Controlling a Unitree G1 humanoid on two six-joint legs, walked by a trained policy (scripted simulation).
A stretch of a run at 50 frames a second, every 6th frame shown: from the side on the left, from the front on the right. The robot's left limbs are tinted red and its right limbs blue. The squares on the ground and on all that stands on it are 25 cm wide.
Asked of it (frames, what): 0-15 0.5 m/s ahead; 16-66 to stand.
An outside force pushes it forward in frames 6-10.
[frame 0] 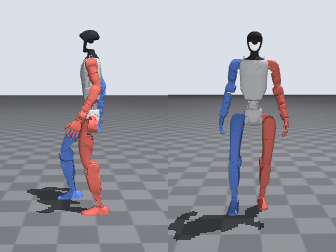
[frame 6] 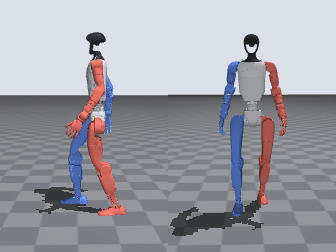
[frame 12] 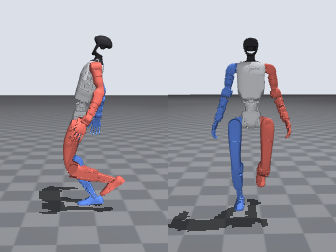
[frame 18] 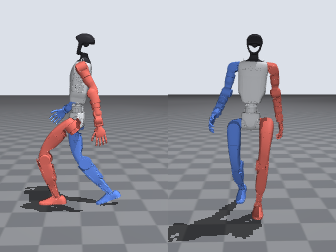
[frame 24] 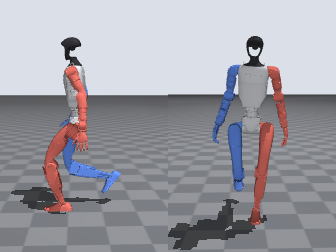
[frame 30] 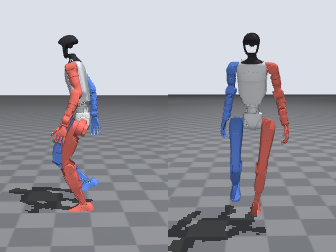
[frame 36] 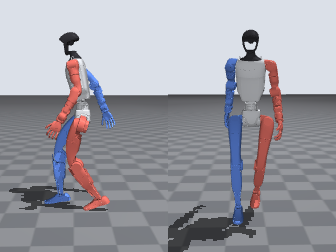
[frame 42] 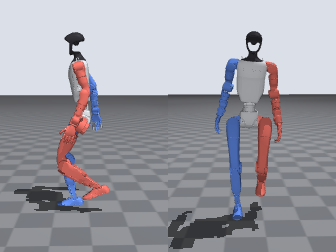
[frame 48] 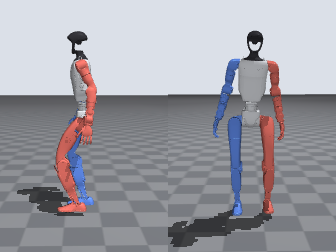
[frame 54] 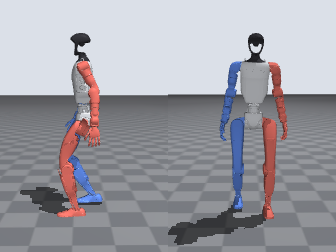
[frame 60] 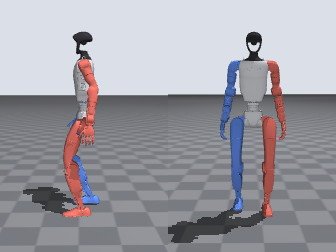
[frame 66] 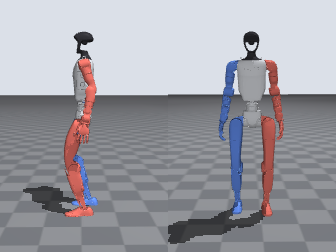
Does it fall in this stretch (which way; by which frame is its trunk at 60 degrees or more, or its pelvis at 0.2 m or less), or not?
no
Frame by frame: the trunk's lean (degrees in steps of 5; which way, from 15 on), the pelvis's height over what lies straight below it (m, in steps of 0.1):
0: 5, 0.8
6: 0, 0.8
12: 20 backward, 0.8
18: 10, 0.8
24: 5, 0.7
30: 15 forward, 0.8
36: 10, 0.8
42: 10, 0.8
48: 5, 0.8
54: 5, 0.8
60: 0, 0.8
66: 0, 0.8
